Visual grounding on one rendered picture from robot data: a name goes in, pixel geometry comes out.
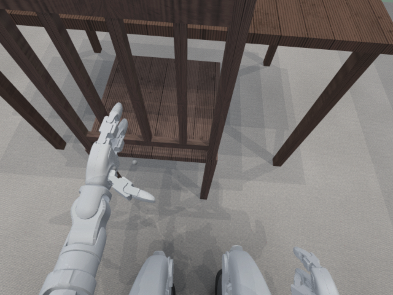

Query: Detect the robot left hand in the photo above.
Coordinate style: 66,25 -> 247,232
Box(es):
85,102 -> 155,203

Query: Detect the robot thigh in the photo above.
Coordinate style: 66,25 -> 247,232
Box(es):
222,250 -> 271,295
129,255 -> 174,295

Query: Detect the robot left thigh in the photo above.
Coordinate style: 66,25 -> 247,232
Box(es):
129,255 -> 174,295

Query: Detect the table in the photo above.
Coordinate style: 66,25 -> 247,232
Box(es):
0,0 -> 393,167

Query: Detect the chair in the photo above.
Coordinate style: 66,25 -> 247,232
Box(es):
0,0 -> 257,200

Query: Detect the robot right thigh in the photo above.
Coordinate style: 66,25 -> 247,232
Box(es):
222,250 -> 271,295

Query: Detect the left robot forearm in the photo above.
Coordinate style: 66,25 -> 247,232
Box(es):
39,184 -> 112,295

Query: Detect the robot right hand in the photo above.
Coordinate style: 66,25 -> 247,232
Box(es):
290,246 -> 340,295

